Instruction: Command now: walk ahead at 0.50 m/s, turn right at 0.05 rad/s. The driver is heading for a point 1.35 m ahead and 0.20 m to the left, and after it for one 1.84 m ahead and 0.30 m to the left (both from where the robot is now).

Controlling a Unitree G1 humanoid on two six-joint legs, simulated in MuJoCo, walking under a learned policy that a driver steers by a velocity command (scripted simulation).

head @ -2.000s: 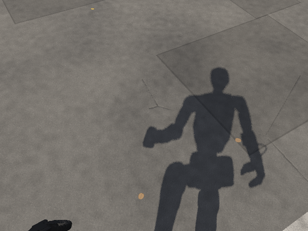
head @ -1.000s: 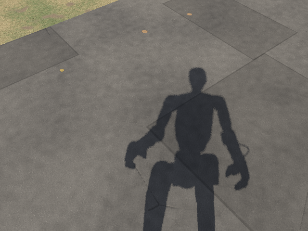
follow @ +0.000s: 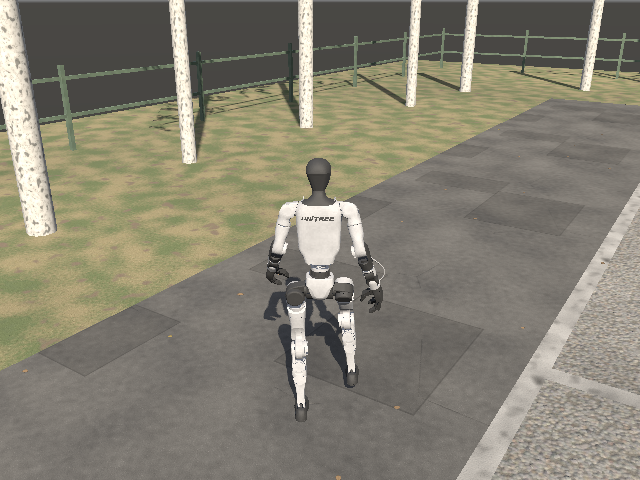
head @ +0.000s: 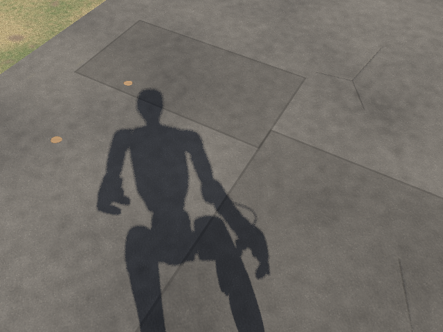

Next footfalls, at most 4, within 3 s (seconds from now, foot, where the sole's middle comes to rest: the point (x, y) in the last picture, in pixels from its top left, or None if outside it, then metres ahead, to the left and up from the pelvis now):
0.16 right None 0.28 -0.14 -0.78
0.70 left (177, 305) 0.57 0.10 -0.78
1.24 right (244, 216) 0.87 -0.14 -0.78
1.74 left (167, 171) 1.09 0.13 -0.78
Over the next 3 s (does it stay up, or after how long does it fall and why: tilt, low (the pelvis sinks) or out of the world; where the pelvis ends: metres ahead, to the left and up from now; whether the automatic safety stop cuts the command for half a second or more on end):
stays up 1.37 0.24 -0.01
